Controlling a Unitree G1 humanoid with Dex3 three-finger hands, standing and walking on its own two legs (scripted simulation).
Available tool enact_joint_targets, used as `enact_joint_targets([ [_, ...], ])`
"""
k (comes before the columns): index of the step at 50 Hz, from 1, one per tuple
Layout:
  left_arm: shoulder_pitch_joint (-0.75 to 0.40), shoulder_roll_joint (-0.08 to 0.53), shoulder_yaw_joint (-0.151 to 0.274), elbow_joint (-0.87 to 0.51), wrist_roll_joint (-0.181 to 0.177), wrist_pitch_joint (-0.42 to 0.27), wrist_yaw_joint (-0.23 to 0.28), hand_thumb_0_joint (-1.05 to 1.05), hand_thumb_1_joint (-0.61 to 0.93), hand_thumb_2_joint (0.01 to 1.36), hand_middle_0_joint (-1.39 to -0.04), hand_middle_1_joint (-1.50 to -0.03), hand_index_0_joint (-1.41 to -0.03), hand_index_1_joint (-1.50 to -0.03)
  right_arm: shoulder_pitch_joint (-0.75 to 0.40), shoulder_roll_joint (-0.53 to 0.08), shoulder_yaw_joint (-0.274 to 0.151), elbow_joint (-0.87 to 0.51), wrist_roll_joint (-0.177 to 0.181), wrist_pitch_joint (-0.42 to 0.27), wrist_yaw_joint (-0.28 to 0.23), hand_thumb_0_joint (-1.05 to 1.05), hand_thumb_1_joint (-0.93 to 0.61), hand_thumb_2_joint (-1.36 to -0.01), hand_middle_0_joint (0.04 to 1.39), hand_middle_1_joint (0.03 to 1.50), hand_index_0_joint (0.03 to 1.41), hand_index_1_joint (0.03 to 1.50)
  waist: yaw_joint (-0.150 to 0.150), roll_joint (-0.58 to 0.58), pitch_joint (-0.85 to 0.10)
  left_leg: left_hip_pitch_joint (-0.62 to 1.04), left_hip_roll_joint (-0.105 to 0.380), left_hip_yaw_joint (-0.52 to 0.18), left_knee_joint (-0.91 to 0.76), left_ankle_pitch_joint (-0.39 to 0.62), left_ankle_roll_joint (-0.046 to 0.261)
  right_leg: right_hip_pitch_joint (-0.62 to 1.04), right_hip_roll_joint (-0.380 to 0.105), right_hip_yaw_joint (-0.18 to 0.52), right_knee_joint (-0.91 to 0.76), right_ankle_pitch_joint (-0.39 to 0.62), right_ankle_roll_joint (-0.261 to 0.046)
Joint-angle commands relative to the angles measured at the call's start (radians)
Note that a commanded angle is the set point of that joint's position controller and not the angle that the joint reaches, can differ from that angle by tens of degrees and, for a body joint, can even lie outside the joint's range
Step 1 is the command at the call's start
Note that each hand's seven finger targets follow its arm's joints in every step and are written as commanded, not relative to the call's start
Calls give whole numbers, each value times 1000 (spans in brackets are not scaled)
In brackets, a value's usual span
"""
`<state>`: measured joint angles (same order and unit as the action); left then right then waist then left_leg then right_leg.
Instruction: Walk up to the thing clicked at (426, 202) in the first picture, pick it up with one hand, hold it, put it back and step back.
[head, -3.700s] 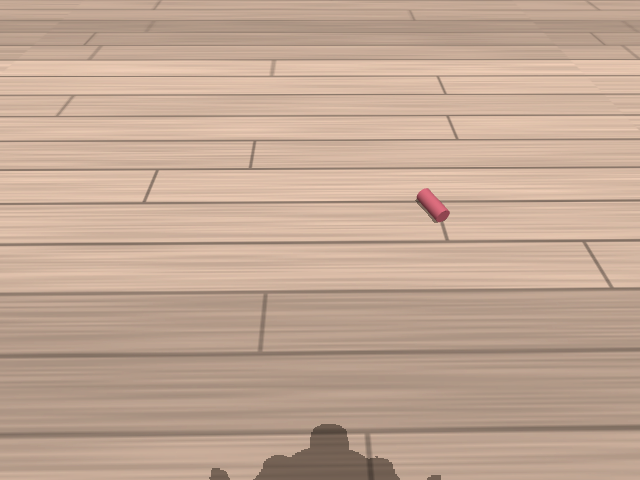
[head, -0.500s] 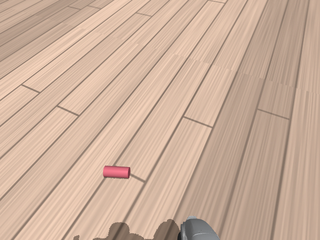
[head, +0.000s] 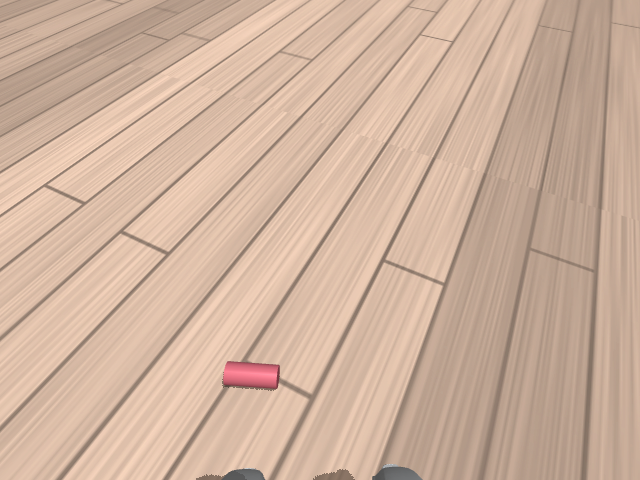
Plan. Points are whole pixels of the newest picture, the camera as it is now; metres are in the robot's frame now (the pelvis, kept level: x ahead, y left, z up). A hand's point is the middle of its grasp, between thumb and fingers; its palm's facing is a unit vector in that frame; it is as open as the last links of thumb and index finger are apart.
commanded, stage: walk up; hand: left
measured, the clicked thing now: (252, 374) +0.50 +0.23 -0.70
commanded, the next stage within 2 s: stand in 1.96 s
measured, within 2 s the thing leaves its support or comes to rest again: neither
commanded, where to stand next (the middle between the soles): +0.10 -0.01 m, yaw +0 degrees
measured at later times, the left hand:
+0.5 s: hand out of the picture +0.11 +0.26 -0.13, palm faces -0.04 -0.92 -0.39, open 7.4 cm
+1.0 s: hand out of the picture +0.13 +0.23 -0.12, palm faces -0.03 -0.95 -0.32, open 7.4 cm
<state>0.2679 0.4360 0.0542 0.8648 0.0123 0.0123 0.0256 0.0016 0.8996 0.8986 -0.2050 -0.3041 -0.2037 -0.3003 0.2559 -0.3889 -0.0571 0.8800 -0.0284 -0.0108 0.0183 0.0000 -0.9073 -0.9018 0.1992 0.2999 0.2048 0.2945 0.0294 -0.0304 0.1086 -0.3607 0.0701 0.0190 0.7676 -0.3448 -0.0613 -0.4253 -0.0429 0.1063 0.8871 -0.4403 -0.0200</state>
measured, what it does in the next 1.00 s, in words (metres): steps on the spot: right foot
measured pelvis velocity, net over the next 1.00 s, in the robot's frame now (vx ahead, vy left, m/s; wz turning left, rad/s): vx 0.01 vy -0.01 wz -0.03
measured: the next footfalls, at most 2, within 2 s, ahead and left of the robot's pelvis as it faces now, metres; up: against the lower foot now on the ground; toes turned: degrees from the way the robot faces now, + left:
right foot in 0.26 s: +0.05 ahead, -0.13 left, +0.00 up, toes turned -5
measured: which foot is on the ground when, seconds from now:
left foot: down 0.00-1.00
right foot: up 0.00-0.24, down 0.26-1.00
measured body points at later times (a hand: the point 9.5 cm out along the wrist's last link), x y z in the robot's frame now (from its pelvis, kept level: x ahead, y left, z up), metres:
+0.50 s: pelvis +0.01 +0.00 +0.01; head +0.03 -0.01 +0.45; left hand +0.11 +0.31 -0.11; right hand +0.07 -0.33 -0.11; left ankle +0.04 +0.15 -0.70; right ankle +0.01 -0.13 -0.70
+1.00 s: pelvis +0.01 -0.01 +0.03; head +0.03 -0.01 +0.48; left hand +0.13 +0.28 -0.10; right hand +0.06 -0.33 -0.10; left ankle +0.04 +0.14 -0.70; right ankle +0.01 -0.13 -0.70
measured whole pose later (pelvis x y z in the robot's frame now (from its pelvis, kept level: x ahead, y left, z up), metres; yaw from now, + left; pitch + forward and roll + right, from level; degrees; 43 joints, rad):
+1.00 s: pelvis +0.01 -0.01 +0.03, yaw -2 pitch -2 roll +0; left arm 0.07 0.34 0.03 1.05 0.00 0.02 -0.02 0.00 0.90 0.90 -0.20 -0.30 -0.20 -0.30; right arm 0.17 -0.38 0.01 1.10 -0.02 -0.04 0.00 0.00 -0.90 -0.90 0.20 0.30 0.21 0.29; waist -0.01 -0.01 0.07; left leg -0.24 0.05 -0.02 0.51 -0.23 -0.05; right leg -0.22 -0.02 -0.01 0.55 -0.29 0.00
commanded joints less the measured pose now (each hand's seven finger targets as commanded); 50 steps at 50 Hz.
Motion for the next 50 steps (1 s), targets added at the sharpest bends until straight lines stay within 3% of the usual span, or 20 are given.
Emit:
enact_joint_targets([
  [1, 10, 214, 53, -23, -4, -17, 4, 0, 900, 900, -200, -300, -200, -300, -97, -339, -74, -83, 3, -40, -35, 0, -900, -900, 200, 300, 200, 300, -7, 220, -10, -86, 312, -425, -429, -170, 293, -45, -1, 10, 160, -90, -13],
  [3, 38, 193, 58, 3, -8, -15, -13, 0, 900, 900, -200, -300, -200, -300, -74, -312, -61, -71, -3, -49, -41, 0, -900, -900, 200, 300, 200, 300, -4, 273, -36, 22, 210, -262, -358, 18, 225, -87, 17, -24, 119, -49, -15],
  [7, -37, 163, 59, -4, 5, -7, -29, 0, 900, 900, -200, -300, -200, -300, 26, -333, -73, -37, -6, -48, -49, 0, -900, -900, 200, 300, 200, 300, -57, 312, -90, 159, 217, -263, -305, 173, 251, -88, 17, -85, 17, -96, 1],
  [9, -28, 152, 60, 6, 8, -12, -30, 0, 900, 900, -200, -300, -200, -300, 18, -319, -66, -46, -1, -46, -53, 0, -900, -900, 200, 300, 200, 300, -48, 302, -121, 162, 225, -237, -250, 312, 265, -27, 19, -107, -55, -87, -2],
  [11, 35, 130, 61, 43, 11, -21, -27, 0, 900, 900, -200, -300, -200, -300, -40, -297, -51, -57, 11, -37, -53, 0, -900, -900, 200, 300, 200, 300, 4, 255, -150, 92, 188, -150, -137, 450, 230, 145, 43, -149, -297, 65, -10],
  [12, 51, 150, 69, 54, 19, -29, -22, 0, 900, 900, -200, -300, -200, -300, -40, -262, -39, -59, 21, -33, -53, 0, -900, -900, 200, 300, 200, 300, 24, 190, -155, 33, 152, -110, -63, 441, 178, 232, 43, -133, -380, 168, -27],
  [14, 17, 258, 95, 29, 32, -41, -16, 0, 900, 900, -200, -300, -200, -300, -18, -157, -5, -75, 37, -32, -61, 0, -900, -900, 200, 300, 200, 300, 3, -106, -143, -201, -7, 8, 137, 84, 69, 352, -189, 275, -435, 396, -128],
  [15, -34, 278, 85, 10, 20, -37, -19, 0, 900, 900, -200, -300, -200, -300, -72, -196, -18, -65, 37, -29, -74, 0, -900, -900, 200, 300, 200, 300, 11, -123, -147, -155, -18, 1, 156, -248, 84, 242, -279, 327, -431, 404, -246],
  [16, -65, 262, 79, 1, 19, -34, -25, 0, 900, 900, -200, -300, -200, -300, -64, -218, -30, -44, 30, -31, -75, 0, -900, -900, 200, 300, 200, 300, -3, -135, -113, -76, -6, -13, 179, -268, 89, 139, -284, 305, -424, 397, -259],
  [19, -153, 185, 51, -18, 15, -29, -25, 0, 900, 900, -200, -300, -200, -300, 22, -213, -28, 21, 39, -52, -60, 0, -900, -900, 200, 300, 200, 300, -72, -102, -114, 47, -31, 31, -80, 28, 105, 126, -119, 35, -282, 525, -145],
  [21, -183, 156, 46, -22, 0, -27, -26, 0, 900, 900, -200, -300, -200, -300, 98, -247, -38, 56, 30, -65, -64, 0, -900, -900, 200, 300, 200, 300, -93, -25, -175, 211, 61, -84, -201, 363, 137, 42, -55, -46, -120, 481, -67],
  [22, -158, 136, 40, -20, -8, -24, -26, 0, 900, 900, -200, -300, -200, -300, 90, -291, -43, 48, 18, -70, -65, 0, -900, -900, 200, 300, 200, 300, -77, 41, -196, 232, 170, -282, -259, 384, 209, -1, -3, -82, -17, 380, -25],
  [24, -91, 142, 43, 19, -8, -14, -21, 0, 900, 900, -200, -300, -200, -300, -34, -353, -49, 20, 18, -67, -56, 0, -900, -900, 200, 300, 200, 300, -20, 122, -124, 66, 311, -441, -329, 218, 330, 56, 18, -90, -25, -69, -20],
  [26, -47, 135, 44, 60, 1, -32, -24, 0, 900, 900, -200, -300, -200, -300, -131, -285, -23, 14, 14, -58, -49, 0, -900, -900, 200, 300, 200, 300, 33, 109, -111, -34, 189, -257, -267, 159, 215, 194, -18, -47, -270, 39, -42],
  [28, -84, 200, 59, 58, 5, -49, -29, 0, 900, 900, -200, -300, -200, -300, -109, -206, 3, 19, 28, -48, -47, 0, -900, -900, 200, 300, 200, 300, -4, -42, -96, -83, -10, -30, -50, 135, 91, 212, -150, 212, -443, 178, -114],
  [30, -168, 233, 55, 45, 1, -44, -32, 0, 900, 900, -200, -300, -200, -300, -81, -217, -3, 56, 24, -41, -50, 0, -900, -900, 200, 300, 200, 300, -32, -51, -70, 3, -37, 6, -39, -119, 85, 79, -234, 256, -477, 117, -182],
  [34, -238, 154, 31, 45, -1, -31, -34, 0, 900, 900, -200, -300, -200, -300, -59, -223, -7, 98, 24, -55, -38, 0, -900, -900, 200, 300, 200, 300, -52, -22, -83, 130, 43, -131, -276, 122, 122, 51, -56, 13, -390, 119, -49],
  [37, -186, 160, 34, 81, 3, -33, -35, 0, 900, 900, -200, -300, -200, -300, -114, -217, 9, 100, 23, -48, -34, 0, -900, -900, 200, 300, 200, 300, -8, -64, -103, 50, 36, -117, -254, 87, 119, 177, -65, 47, -458, 53, -53],
  [40, -248, 170, 35, 85, -3, -33, -34, 0, 900, 900, -200, -300, -200, -300, -99, -189, 17, 127, 19, -47, -35, 0, -900, -900, 200, 300, 200, 300, -41, -69, -98, 116, -17, -43, -256, 139, 79, 143, -109, 70, -499, 107, -64],
  [50, -244, 138, 29, 134, -10, -21, -35, 0, 900, 900, -200, -300, -200, -300, -138, -214, 20, 158, 20, -52, -42, 0, -900, -900, 200, 300, 200, 300, -20, 28, -172, 165, 39, -84, -314, 331, 99, 268, -69, -24, -469, 309, -32],
])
